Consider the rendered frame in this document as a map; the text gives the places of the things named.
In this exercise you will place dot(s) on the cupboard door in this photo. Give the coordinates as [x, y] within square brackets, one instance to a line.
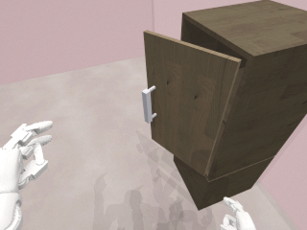
[192, 89]

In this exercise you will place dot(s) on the robot left forearm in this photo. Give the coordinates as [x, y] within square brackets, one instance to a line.
[10, 213]

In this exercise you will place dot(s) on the right robot hand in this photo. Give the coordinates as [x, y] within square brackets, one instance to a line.
[242, 220]

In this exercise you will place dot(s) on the left robot hand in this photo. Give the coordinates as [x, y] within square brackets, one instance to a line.
[19, 148]

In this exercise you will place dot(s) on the handle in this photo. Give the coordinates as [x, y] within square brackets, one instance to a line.
[147, 104]

